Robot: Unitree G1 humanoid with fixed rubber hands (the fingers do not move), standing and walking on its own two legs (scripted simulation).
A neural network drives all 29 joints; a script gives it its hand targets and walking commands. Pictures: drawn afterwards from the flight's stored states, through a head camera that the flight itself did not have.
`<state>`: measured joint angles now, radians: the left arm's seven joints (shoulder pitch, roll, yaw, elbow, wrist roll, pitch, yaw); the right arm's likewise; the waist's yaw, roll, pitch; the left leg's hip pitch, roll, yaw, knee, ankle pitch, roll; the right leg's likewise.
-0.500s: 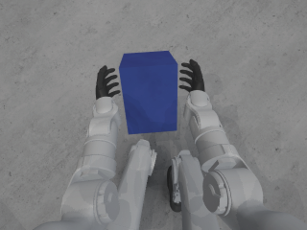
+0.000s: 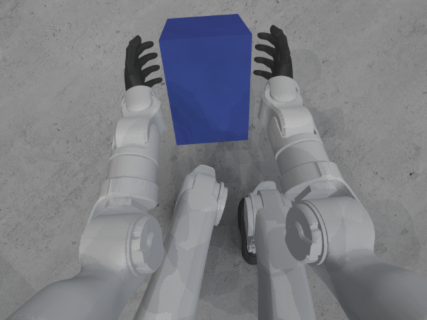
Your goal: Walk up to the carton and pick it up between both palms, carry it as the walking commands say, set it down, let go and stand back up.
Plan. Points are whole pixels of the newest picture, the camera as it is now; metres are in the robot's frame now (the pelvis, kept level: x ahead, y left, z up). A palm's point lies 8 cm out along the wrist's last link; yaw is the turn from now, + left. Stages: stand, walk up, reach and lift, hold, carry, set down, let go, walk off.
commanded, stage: set down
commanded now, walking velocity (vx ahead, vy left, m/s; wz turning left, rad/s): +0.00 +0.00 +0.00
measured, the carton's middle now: (207, 79) +0.51 +0.11 -0.25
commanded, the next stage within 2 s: none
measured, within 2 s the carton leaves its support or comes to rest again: rests again in 1.64 s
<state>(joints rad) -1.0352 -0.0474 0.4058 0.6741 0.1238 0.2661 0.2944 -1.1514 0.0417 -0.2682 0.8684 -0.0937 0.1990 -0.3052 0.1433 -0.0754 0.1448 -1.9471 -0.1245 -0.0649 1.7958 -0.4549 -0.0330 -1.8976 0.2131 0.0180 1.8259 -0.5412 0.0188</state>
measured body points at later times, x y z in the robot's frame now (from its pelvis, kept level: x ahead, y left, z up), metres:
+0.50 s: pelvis -0.03 +0.02 -0.07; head +0.32 +0.09 +0.20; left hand +0.47 +0.23 -0.22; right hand +0.53 +0.00 -0.21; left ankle +0.14 +0.11 -0.45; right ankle +0.11 -0.10 -0.45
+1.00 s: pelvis +0.01 +0.01 -0.09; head +0.36 +0.05 +0.18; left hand +0.53 +0.24 -0.24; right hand +0.58 +0.00 -0.24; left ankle +0.14 +0.11 -0.45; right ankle +0.11 -0.10 -0.45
